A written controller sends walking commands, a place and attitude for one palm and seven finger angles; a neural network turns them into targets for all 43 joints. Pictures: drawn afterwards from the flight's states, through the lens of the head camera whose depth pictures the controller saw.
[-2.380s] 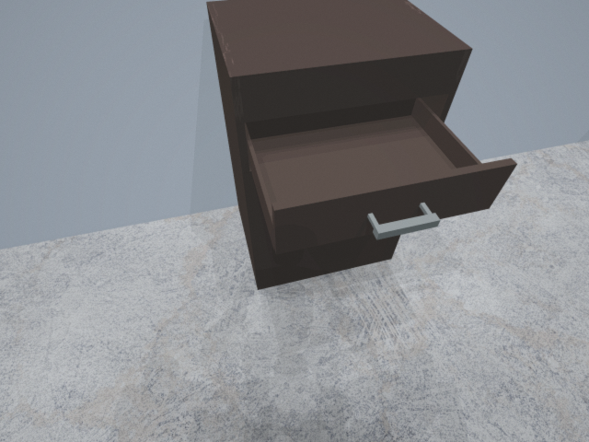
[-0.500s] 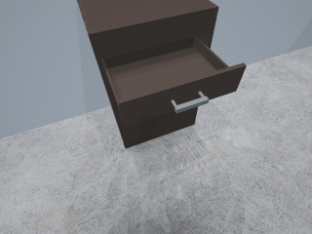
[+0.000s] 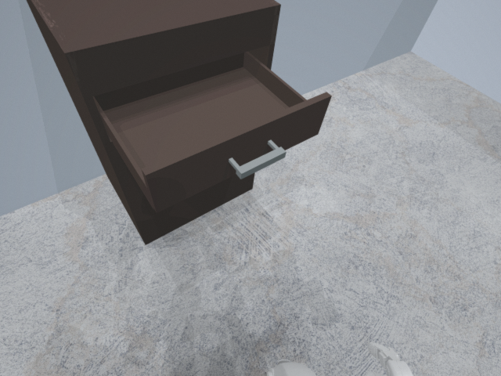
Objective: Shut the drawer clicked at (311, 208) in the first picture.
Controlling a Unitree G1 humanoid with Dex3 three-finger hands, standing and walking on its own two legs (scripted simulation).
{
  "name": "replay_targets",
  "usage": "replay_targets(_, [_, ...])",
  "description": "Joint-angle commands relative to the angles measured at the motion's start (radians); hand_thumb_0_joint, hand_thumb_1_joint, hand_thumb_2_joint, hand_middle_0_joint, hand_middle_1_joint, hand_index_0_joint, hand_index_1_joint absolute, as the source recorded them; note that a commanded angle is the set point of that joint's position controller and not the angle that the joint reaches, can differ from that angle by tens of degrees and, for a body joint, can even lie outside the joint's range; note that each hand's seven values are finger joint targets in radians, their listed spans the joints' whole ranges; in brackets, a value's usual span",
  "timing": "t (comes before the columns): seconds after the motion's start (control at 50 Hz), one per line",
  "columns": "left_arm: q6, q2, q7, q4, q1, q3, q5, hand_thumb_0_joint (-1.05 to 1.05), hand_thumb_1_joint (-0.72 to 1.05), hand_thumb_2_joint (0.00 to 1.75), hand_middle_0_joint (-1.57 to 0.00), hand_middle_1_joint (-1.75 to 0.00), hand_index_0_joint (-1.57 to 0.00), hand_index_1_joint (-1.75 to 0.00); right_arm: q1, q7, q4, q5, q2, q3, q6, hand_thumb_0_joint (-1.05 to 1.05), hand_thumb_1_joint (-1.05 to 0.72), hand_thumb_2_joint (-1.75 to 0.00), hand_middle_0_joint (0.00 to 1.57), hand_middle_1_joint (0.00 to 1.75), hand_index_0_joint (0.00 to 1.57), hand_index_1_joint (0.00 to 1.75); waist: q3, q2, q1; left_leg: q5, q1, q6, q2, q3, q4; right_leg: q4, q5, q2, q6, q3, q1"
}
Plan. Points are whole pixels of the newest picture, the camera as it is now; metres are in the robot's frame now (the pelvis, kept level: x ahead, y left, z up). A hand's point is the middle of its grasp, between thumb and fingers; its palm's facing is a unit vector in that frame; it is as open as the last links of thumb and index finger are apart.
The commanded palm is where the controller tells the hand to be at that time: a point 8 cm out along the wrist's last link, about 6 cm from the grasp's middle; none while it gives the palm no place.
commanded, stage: walk to a spot facing it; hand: left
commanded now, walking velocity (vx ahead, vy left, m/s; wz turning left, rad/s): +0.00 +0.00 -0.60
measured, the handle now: (257, 157) +0.60 +0.04 -0.08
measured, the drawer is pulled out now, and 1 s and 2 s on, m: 0.28 0.28 0.28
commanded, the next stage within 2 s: none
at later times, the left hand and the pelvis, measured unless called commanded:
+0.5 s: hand (198, 343) +0.19 +0.11 -0.15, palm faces -0.34 -0.90 -0.26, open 7.4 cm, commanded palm none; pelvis +0.00 -0.04 -0.01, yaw -19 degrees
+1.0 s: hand (179, 339) +0.19 +0.14 -0.17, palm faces -0.54 -0.82 -0.18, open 7.4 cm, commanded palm none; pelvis +0.02 +0.01 +0.01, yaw -38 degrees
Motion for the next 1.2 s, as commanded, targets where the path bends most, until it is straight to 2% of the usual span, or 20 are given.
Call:
replay_targets(0.0, [-0.009,0.051,-0.027,-0.071,0.025,0.001,-0.003,0.00,0.90,0.90,-0.20,-0.30,-0.20,-0.30,0.039,-0.007,-0.057,-0.005,-0.170,-0.045,-0.019,0.00,-0.90,-0.90,0.20,0.30,0.20,0.30,-0.066,0.205,-0.017,0.561,0.104,0.118,0.269,-0.086,-0.176,0.227,0.067,-0.100,0.035,-0.071,-0.113])
replay_targets(0.1, [0.002,0.036,-0.034,-0.100,-0.096,-0.015,-0.006,0.00,0.90,0.90,-0.20,-0.30,-0.20,-0.30,0.169,-0.005,-0.004,-0.005,-0.193,-0.058,-0.018,0.00,-0.90,-0.90,0.20,0.30,0.20,0.30,-0.054,0.199,-0.073,0.592,0.188,0.139,0.305,-0.054,-0.175,0.039,0.053,-0.132,0.040,-0.122,-0.102])
replay_targets(0.24, [-0.012,0.020,-0.039,-0.106,-0.150,-0.027,-0.007,0.00,0.90,0.90,-0.20,-0.30,-0.20,-0.30,0.212,0.005,0.045,-0.013,-0.240,-0.082,-0.014,0.00,-0.90,-0.90,0.20,0.30,0.20,0.30,-0.090,0.266,-0.097,0.600,0.173,0.111,0.341,0.035,-0.087,-0.266,0.012,-0.112,-0.012,-0.194,0.082])
replay_targets(0.28, [-0.024,0.037,-0.034,-0.084,-0.084,-0.021,-0.006,0.00,0.90,0.90,-0.20,-0.30,-0.20,-0.30,0.208,0.007,0.052,-0.009,-0.246,-0.086,-0.013,0.00,-0.90,-0.90,0.20,0.30,0.20,0.30,-0.127,0.237,-0.058,0.555,0.137,0.057,0.325,0.074,0.024,-0.457,0.135,-0.094,-0.034,-0.207,0.224])
replay_targets(0.3, [-0.036,0.080,-0.028,-0.059,-0.005,-0.014,-0.003,0.00,0.90,0.90,-0.20,-0.30,-0.20,-0.30,0.214,0.015,0.052,0.000,-0.235,-0.086,-0.012,0.00,-0.90,-0.90,0.20,0.30,0.20,0.30,-0.172,0.148,-0.020,0.495,0.055,0.007,0.294,0.124,0.172,-0.589,0.284,-0.111,-0.050,-0.188,0.396])
replay_targets(0.32, [-0.051,0.188,-0.010,-0.033,0.076,0.009,0.003,0.00,0.90,0.90,-0.20,-0.30,-0.20,-0.30,0.230,0.021,0.028,0.006,-0.163,-0.069,-0.008,0.00,-0.90,-0.90,0.20,0.30,0.20,0.30,-0.226,-0.138,0.009,0.085,-0.224,-0.062,0.200,0.198,0.399,-0.629,0.605,-0.346,-0.132,0.070,0.651])
replay_targets(0.34, [-0.046,0.238,0.003,-0.021,0.128,0.020,-0.017,0.00,0.90,0.90,-0.20,-0.30,-0.20,-0.30,0.155,0.013,-0.014,0.002,-0.143,-0.058,0.002,0.00,-0.90,-0.90,0.20,0.30,0.20,0.30,-0.220,-0.209,0.034,-0.339,-0.371,-0.093,0.107,0.109,0.595,-0.587,1.005,-0.486,-0.234,0.243,0.623])
replay_targets(0.36, [-0.043,0.209,0.014,-0.031,0.118,0.021,-0.023,0.00,0.90,0.90,-0.20,-0.30,-0.20,-0.30,0.124,0.000,-0.005,0.005,-0.153,-0.060,0.014,0.00,-0.90,-0.90,0.20,0.30,0.20,0.30,-0.213,-0.158,0.032,-0.300,-0.367,-0.083,0.125,-0.008,0.654,-0.604,0.911,-0.444,-0.251,0.225,0.527])
replay_targets(0.44, [-0.035,0.133,0.018,-0.091,-0.075,0.001,-0.011,0.00,0.90,0.90,-0.20,-0.30,-0.20,-0.30,0.146,0.009,0.035,-0.007,-0.144,-0.063,0.028,0.00,-0.90,-0.90,0.20,0.30,0.20,0.30,-0.093,-0.068,-0.058,-0.114,-0.306,-0.107,0.133,0.000,0.636,-0.644,0.603,-0.314,-0.216,0.098,0.308])
replay_targets(0.58, [-0.034,0.152,0.008,-0.091,-0.021,0.010,-0.005,0.00,0.90,0.90,-0.20,-0.30,-0.20,-0.30,0.087,0.013,-0.003,-0.001,-0.126,-0.064,0.021,0.00,-0.90,-0.90,0.20,0.30,0.20,0.30,-0.083,-0.098,-0.031,-0.106,-0.247,-0.107,0.060,0.013,0.407,-0.648,0.462,-0.272,-0.228,0.223,0.267])
replay_targets(0.68, [-0.022,0.146,0.008,-0.109,-0.057,0.017,-0.007,0.00,0.90,0.90,-0.20,-0.30,-0.20,-0.30,0.158,0.000,-0.007,0.012,-0.110,-0.064,0.003,0.00,-0.90,-0.90,0.20,0.30,0.20,0.30,-0.130,-0.113,-0.069,-0.031,-0.042,-0.085,0.010,0.022,0.085,-0.570,0.500,-0.235,-0.185,0.283,0.212])
replay_targets(0.7, [-0.018,0.125,0.009,-0.114,-0.069,0.014,-0.010,0.00,0.90,0.90,-0.20,-0.30,-0.20,-0.30,0.201,-0.004,0.001,0.013,-0.121,-0.066,-0.003,0.00,-0.90,-0.90,0.20,0.30,0.20,0.30,-0.137,-0.078,-0.094,0.036,0.070,-0.077,0.031,0.004,-0.050,-0.514,0.441,-0.204,-0.148,0.266,0.143])
replay_targets(0.72, [-0.012,0.064,0.006,-0.133,-0.065,0.006,-0.016,0.00,0.90,0.90,-0.20,-0.30,-0.20,-0.30,0.236,-0.009,0.004,0.005,-0.184,-0.074,-0.014,0.00,-0.90,-0.90,0.20,0.30,0.20,0.30,-0.142,0.110,-0.107,0.016,0.165,-0.023,0.197,-0.182,-0.199,-0.371,0.225,-0.087,-0.091,0.172,0.009])
replay_targets(0.74, [-0.013,0.021,-0.004,-0.150,-0.033,-0.003,-0.016,0.00,0.90,0.90,-0.20,-0.30,-0.20,-0.30,0.215,-0.006,-0.020,-0.006,-0.271,-0.086,-0.011,0.00,-0.90,-0.90,0.20,0.30,0.20,0.30,-0.103,0.359,-0.081,0.073,0.163,0.080,0.432,-0.407,-0.288,-0.118,-0.136,0.013,-0.027,-0.010,-0.136])
replay_targets(0.76, [-0.009,0.063,-0.003,-0.132,-0.036,0.005,0.004,0.00,0.90,0.90,-0.20,-0.30,-0.20,-0.30,0.185,-0.007,-0.022,-0.010,-0.245,-0.075,-0.012,0.00,-0.90,-0.90,0.20,0.30,0.20,0.30,-0.067,0.323,-0.088,0.031,0.047,0.120,0.476,-0.434,-0.294,0.062,-0.131,-0.054,-0.006,-0.017,-0.115])
replay_targets(0.8, [-0.009,0.073,-0.021,-0.099,-0.013,0.018,0.007,0.00,0.90,0.90,-0.20,-0.30,-0.20,-0.30,0.085,-0.009,-0.047,-0.009,-0.185,-0.056,-0.020,0.00,-0.90,-0.90,0.20,0.30,0.20,0.30,-0.033,0.197,-0.032,0.084,-0.031,0.100,0.367,-0.253,-0.276,0.205,-0.002,-0.087,0.003,-0.040,-0.096])
replay_targets(0.86, [0.001,0.035,-0.031,-0.076,0.009,0.005,-0.002,0.00,0.90,0.90,-0.20,-0.30,-0.20,-0.30,0.089,-0.009,-0.034,-0.005,-0.162,-0.058,-0.025,0.00,-0.90,-0.90,0.20,0.30,0.20,0.30,-0.077,0.203,-0.037,0.270,0.077,0.097,0.303,-0.067,-0.230,0.208,0.082,-0.110,0.029,-0.080,-0.100])
replay_targets(0.9, [0.001,0.024,-0.034,-0.076,-0.013,-0.001,-0.003,0.00,0.90,0.90,-0.20,-0.30,-0.20,-0.30,0.150,-0.007,-0.014,-0.005,-0.164,-0.061,-0.026,0.00,-0.90,-0.90,0.20,0.30,0.20,0.30,-0.082,0.200,-0.063,0.305,0.136,0.103,0.310,-0.037,-0.223,0.150,0.076,-0.121,0.035,-0.110,-0.105])
replay_targets(1.04, [-0.009,-0.008,-0.060,-0.097,-0.133,-0.010,0.005,0.00,0.90,0.90,-0.20,-0.30,-0.20,-0.30,0.270,0.003,0.065,-0.012,-0.185,-0.080,-0.043,0.00,-0.90,-0.90,0.20,0.30,0.20,0.30,-0.020,0.201,-0.117,-0.148,0.163,0.107,0.387,-0.039,-0.340,-0.057,0.072,-0.180,0.013,-0.157,-0.144])
replay_targets(1.18, [-0.039,-0.032,-0.063,-0.094,-0.163,-0.019,0.005,0.00,0.90,0.90,-0.20,-0.30,-0.20,-0.30,0.280,0.019,0.104,-0.021,-0.215,-0.091,-0.048,0.00,-0.90,-0.90,0.20,0.30,0.20,0.30,-0.047,0.230,-0.117,-0.081,0.134,0.077,0.407,0.081,-0.267,-0.327,0.030,-0.148,-0.027,-0.238,0.034])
